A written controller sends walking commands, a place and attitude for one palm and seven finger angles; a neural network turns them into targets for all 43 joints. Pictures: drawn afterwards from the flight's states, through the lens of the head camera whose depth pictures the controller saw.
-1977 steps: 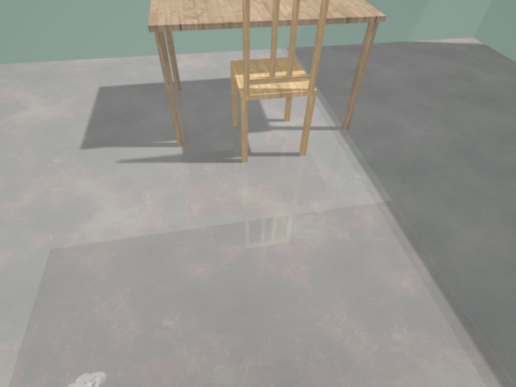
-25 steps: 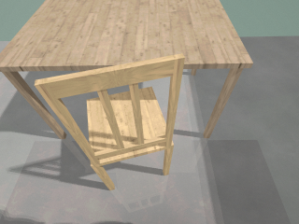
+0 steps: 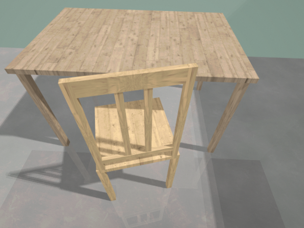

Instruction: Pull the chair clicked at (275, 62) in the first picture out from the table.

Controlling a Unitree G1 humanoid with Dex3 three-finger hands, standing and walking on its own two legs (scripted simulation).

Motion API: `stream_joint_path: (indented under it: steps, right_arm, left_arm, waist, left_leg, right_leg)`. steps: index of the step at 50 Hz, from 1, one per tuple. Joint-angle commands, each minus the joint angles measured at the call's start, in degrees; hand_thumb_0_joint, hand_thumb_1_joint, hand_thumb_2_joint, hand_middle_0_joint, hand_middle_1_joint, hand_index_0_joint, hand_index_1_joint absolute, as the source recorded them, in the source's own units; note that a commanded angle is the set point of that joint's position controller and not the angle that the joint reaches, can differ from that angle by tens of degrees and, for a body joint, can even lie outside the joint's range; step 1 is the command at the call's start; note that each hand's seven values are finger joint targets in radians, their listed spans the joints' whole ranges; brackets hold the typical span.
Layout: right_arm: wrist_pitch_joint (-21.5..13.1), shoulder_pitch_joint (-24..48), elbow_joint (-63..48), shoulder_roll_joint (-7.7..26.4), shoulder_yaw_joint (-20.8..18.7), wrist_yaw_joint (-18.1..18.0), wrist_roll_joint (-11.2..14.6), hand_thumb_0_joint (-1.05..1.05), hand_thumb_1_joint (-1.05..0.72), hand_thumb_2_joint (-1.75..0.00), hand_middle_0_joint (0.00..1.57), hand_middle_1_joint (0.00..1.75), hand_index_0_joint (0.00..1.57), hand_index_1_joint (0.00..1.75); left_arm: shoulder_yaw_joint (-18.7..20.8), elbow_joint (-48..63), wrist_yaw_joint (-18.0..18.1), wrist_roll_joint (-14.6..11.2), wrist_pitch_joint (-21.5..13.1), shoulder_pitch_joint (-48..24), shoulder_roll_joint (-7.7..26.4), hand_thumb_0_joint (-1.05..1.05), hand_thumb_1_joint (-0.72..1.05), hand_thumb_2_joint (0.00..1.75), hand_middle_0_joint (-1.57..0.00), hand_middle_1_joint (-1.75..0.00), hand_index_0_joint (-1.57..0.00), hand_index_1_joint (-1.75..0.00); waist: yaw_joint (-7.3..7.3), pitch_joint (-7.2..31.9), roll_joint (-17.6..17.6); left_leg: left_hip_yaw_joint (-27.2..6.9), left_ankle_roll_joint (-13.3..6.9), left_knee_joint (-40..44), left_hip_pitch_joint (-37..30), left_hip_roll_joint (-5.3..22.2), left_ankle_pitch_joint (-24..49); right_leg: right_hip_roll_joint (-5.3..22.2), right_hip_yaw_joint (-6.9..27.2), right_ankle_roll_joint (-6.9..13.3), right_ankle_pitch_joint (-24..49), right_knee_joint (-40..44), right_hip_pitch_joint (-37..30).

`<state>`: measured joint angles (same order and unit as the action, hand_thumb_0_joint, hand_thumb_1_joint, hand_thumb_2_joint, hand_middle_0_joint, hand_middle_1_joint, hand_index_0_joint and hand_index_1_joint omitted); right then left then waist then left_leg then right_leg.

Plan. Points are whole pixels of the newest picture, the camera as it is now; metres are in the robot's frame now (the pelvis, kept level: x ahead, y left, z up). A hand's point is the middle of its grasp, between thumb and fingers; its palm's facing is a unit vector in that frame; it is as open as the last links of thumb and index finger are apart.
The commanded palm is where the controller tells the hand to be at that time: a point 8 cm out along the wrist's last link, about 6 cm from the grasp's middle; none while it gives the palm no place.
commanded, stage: come to a stop and stand still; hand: left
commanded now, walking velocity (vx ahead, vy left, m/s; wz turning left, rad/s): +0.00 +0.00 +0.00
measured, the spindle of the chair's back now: (124, 128) +0.45 +0.13 -0.06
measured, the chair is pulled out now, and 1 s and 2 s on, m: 0.12 0.12 0.12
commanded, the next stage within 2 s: look again from close up in 0.20 s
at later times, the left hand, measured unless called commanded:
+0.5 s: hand out of the picture +0.04 +0.18 -0.17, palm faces +0.00 -0.98 -0.21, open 7.4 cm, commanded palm none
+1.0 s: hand out of the picture +0.01 +0.18 -0.17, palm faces +0.00 -0.98 -0.22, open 7.4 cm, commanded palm none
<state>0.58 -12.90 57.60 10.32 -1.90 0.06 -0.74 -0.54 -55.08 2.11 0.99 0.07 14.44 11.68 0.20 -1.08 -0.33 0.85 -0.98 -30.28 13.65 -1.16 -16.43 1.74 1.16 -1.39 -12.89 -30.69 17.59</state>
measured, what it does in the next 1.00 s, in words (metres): stands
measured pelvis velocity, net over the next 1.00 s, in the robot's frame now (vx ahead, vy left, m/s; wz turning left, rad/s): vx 0.00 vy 0.00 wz -0.02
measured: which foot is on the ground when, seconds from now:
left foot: down 0.00-1.00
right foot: down 0.00-1.00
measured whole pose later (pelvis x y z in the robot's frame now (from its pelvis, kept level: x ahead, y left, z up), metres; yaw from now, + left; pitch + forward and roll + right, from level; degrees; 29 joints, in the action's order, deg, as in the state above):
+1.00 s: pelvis +0.00 +0.00 +0.01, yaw -1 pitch -2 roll +1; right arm 0.0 -14.6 66.0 8.5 -0.8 -0.7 0.0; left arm -0.7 -61.8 2.3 0.9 -0.6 17.2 9.9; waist -0.1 -2.5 -0.3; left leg 1.7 -0.8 -25.2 8.5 -0.9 -14.6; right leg 1.4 2.0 -1.3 -11.3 -26.6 13.2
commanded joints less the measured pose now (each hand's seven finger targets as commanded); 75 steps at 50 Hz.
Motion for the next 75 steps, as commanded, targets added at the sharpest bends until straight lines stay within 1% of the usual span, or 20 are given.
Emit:
stream_joint_path:
  steps: [1,7,11,22,26,30,35,38,42,49,56,60,63,66,69,71,72,73,74,75]
  right_arm:
    - [-1.8,0.2,-2.7,7.3,-1.0,-0.2,0.0,0.00,-0.90,-0.90,0.20,0.30,0.20,0.30]
    - [-1.8,-0.5,-0.6,6.7,-0.7,-0.3,0.2,0.00,-0.90,-0.90,0.20,0.30,0.20,0.30]
    - [-1.8,-0.2,0.5,6.4,-0.5,-0.4,0.2,0.00,-0.90,-0.90,0.20,0.30,0.20,0.30]
    - [-2.0,-0.4,3.4,5.5,-0.2,-0.6,0.5,0.00,-0.90,-0.90,0.20,0.30,0.20,0.30]
    - [-1.9,-0.4,4.1,5.3,-0.1,-0.7,0.4,0.00,-0.90,-0.90,0.20,0.30,0.20,0.30]
    - [-1.8,-0.7,4.6,5.0,0.0,-0.7,0.5,0.00,-0.90,-0.90,0.20,0.30,0.20,0.30]
    - [-1.7,-1.3,5.0,5.1,0.1,-0.7,0.5,0.00,-0.90,-0.90,0.20,0.30,0.20,0.30]
    - [-1.6,-1.8,5.2,4.8,0.1,-0.6,0.5,0.00,-0.90,-0.90,0.20,0.30,0.20,0.30]
    - [-1.7,-2.6,5.7,4.6,0.2,-0.7,0.5,0.00,-0.90,-0.90,0.20,0.30,0.20,0.30]
    - [-1.7,-3.5,6.3,4.1,0.3,-0.8,0.6,0.00,-0.90,-0.90,0.20,0.30,0.20,0.30]
    - [-1.6,-4.9,6.7,3.5,0.4,-0.9,0.7,0.00,-0.90,-0.90,0.20,0.30,0.20,0.30]
    - [-1.2,-4.6,6.5,4.1,-0.1,-0.7,0.2,0.00,-0.90,-0.90,0.20,0.30,0.20,0.30]
    - [-0.7,-4.2,5.8,4.8,-0.8,-0.7,0.0,0.00,-0.90,-0.90,0.20,0.30,0.20,0.30]
    - [-0.7,-4.5,4.9,5.8,-1.6,-1.0,-0.1,0.00,-0.90,-0.90,0.20,0.30,0.20,0.30]
    - [-0.9,-5.1,4.3,5.4,-1.7,-1.2,-0.1,0.00,-0.90,-0.90,0.20,0.30,0.20,0.30]
    - [-0.7,-5.1,3.7,4.1,-1.6,-1.3,-0.1,0.00,-0.90,-0.90,0.20,0.30,0.20,0.30]
    - [-0.7,-5.5,3.3,3.1,-1.3,-1.3,0.0,0.00,-0.90,-0.90,0.20,0.30,0.20,0.30]
    - [-0.4,-5.2,3.0,1.5,-1.1,-1.5,0.2,0.00,-0.90,-0.90,0.20,0.30,0.20,0.30]
    - [-0.3,-4.5,2.3,1.9,-1.3,-1.8,0.2,0.00,-0.90,-0.90,0.20,0.30,0.20,0.30]
    - [-0.4,-3.2,1.8,2.8,-1.6,-1.8,0.0,0.00,-0.90,-0.90,0.20,0.30,0.20,0.30]
  left_arm:
    - [1.4,2.5,0.7,0.0,-1.4,2.0,6.0,0.00,0.90,0.90,-0.20,-0.30,-0.20,-0.30]
    - [1.4,1.0,0.9,-0.1,-1.5,3.0,6.0,0.00,0.90,0.90,-0.20,-0.30,-0.20,-0.30]
    - [1.3,-0.2,0.9,-0.1,-1.5,3.6,6.0,0.00,0.90,0.90,-0.20,-0.30,-0.20,-0.30]
    - [1.3,-2.6,1.0,-0.1,-1.8,4.5,5.8,0.00,0.90,0.90,-0.20,-0.30,-0.20,-0.30]
    - [1.3,-3.2,1.0,0.0,-1.6,4.2,5.5,0.00,0.90,0.90,-0.20,-0.30,-0.20,-0.30]
    - [1.2,-3.5,0.9,0.1,-1.5,4.5,5.2,0.00,0.90,0.90,-0.20,-0.30,-0.20,-0.30]
    - [1.2,-3.6,0.9,0.1,-1.4,4.6,5.1,0.00,0.90,0.90,-0.20,-0.30,-0.20,-0.30]
    - [1.3,-3.9,0.8,0.0,-1.3,4.6,5.1,0.00,0.90,0.90,-0.20,-0.30,-0.20,-0.30]
    - [1.2,-4.1,0.8,0.0,-1.5,5.4,4.8,0.00,0.90,0.90,-0.20,-0.30,-0.20,-0.30]
    - [1.2,-4.7,0.8,0.0,-1.3,6.1,4.3,0.00,0.90,0.90,-0.20,-0.30,-0.20,-0.30]
    - [1.3,-5.3,0.9,0.0,-1.3,7.2,3.9,0.00,0.90,0.90,-0.20,-0.30,-0.20,-0.30]
    - [1.5,-5.2,0.6,0.3,-0.8,7.8,3.3,0.00,0.90,0.90,-0.20,-0.30,-0.20,-0.30]
    - [1.8,-4.6,0.3,0.6,-0.4,8.1,3.4,0.00,0.90,0.90,-0.20,-0.30,-0.20,-0.30]
    - [2.3,-3.7,0.2,0.9,-0.3,9.3,3.1,0.00,0.90,0.90,-0.20,-0.30,-0.20,-0.30]
    - [2.6,-3.2,0.0,0.8,-0.4,10.3,3.4,0.00,0.90,0.90,-0.20,-0.30,-0.20,-0.30]
    - [3.0,-3.1,0.1,0.8,-0.4,11.3,4.5,0.00,0.90,0.90,-0.20,-0.30,-0.20,-0.30]
    - [3.3,-3.2,0.2,0.7,-0.5,12.2,5.3,0.00,0.90,0.90,-0.20,-0.30,-0.20,-0.30]
    - [3.7,-3.5,0.3,0.7,-0.5,13.5,6.7,0.00,0.90,0.90,-0.20,-0.30,-0.20,-0.30]
    - [4.3,-3.2,0.5,0.8,-0.5,14.8,7.2,0.00,0.90,0.90,-0.20,-0.30,-0.20,-0.30]
    - [4.3,-2.9,0.8,1.0,-0.6,14.6,6.5,0.00,0.90,0.90,-0.20,-0.30,-0.20,-0.30]
  waist:
    - [-0.13,0.6,2.3]
    - [0.06,0.6,-0.5]
    - [0.03,0.5,0.6]
    - [-0.09,0.6,-0.3]
    - [-0.13,-0.7,1.6]
    - [-0.31,-3.0,0.3]
    - [-0.21,-2.3,0.0]
    - [-0.21,-3.8,0.3]
    - [-0.14,-1.9,0.2]
    - [-0.34,-3.3,1.2]
    - [-0.22,-3.7,0.0]
    - [-0.22,-5.5,0.6]
    - [-0.39,-7.5,3.4]
    - [-0.61,-6.8,4.1]
    - [-0.78,-6.3,4.0]
    - [-1.08,-5.8,-0.1]
    - [-1.20,-4.7,-4.5]
    - [-1.66,-4.7,-9.5]
    - [-2.02,-3.4,-13.1]
    - [-2.30,-2.9,-11.2]
  left_leg:
    - [-7.8,-1.6,8.9,0.9,6.5,5.3]
    - [-6.5,-1.3,7.9,-1.1,6.0,8.4]
    - [-6.0,-1.2,8.0,-2.1,5.8,8.9]
    - [-4.6,-0.7,7.5,-4.4,5.7,12.5]
    - [-4.7,-0.6,8.7,-4.2,5.8,11.1]
    - [-4.8,-0.6,9.3,-3.2,5.6,8.5]
    - [-4.7,-0.6,9.8,-3.7,5.7,6.9]
    - [-4.6,-0.6,10.8,-3.0,5.7,4.6]
    - [-4.5,-0.6,9.9,-4.1,5.7,6.6]
    - [-4.8,-0.7,11.1,-2.8,5.9,4.4]
    - [-4.6,-0.7,11.1,-2.9,5.7,3.1]
    - [-8.3,-1.6,14.5,0.8,7.1,-9.3]
    - [-11.6,-2.8,17.1,3.8,8.5,-16.2]
    - [-14.0,-3.9,16.3,5.2,9.7,-14.8]
    - [-13.2,-3.9,12.8,5.8,8.8,-8.3]
    - [-9.5,-2.9,7.0,7.7,5.9,-5.2]
    - [-6.1,-2.1,2.0,9.1,3.1,-2.3]
    - [-2.0,-1.1,-4.8,11.7,0.1,-2.9]
    - [0.2,-0.3,-13.5,14.1,-0.6,-10.7]
    - [-0.4,-0.2,-19.5,16.4,0.8,-14.2]
  right_leg:
    - [2.4,3.0,2.3,1.4,4.7,-1.9]
    - [3.3,3.5,2.2,4.2,5.5,-2.7]
    - [3.6,3.8,2.3,5.0,5.9,-2.9]
    - [4.4,4.2,2.4,10.3,6.5,-4.7]
    - [4.2,4.1,2.4,8.5,7.0,-4.3]
    - [4.1,4.4,2.4,6.0,8.3,-3.3]
    - [3.9,4.7,2.4,3.9,8.8,-3.1]
    - [3.7,4.7,2.5,1.5,9.7,-2.3]
    - [3.9,4.9,2.5,3.7,9.2,-3.0]
    - [3.5,4.7,2.5,2.1,9.2,-2.5]
    - [3.6,5.2,2.5,0.1,9.6,-1.4]
    - [2.2,1.9,1.8,-8.3,7.6,-0.5]
    - [1.1,-0.5,1.5,-11.0,4.8,0.9]
    - [0.8,-1.6,1.4,-8.0,2.0,0.3]
    - [1.9,-1.0,1.9,-6.2,3.4,-0.8]
    - [4.0,2.4,3.0,-8.2,6.8,-2.6]
    - [6.2,5.1,4.2,-8.1,8.9,-5.0]
    - [9.5,9.1,6.7,-8.5,12.6,-7.2]
    - [13.6,13.3,9.9,-4.3,15.1,-9.5]
    - [14.8,14.0,12.7,3.3,14.2,-11.3]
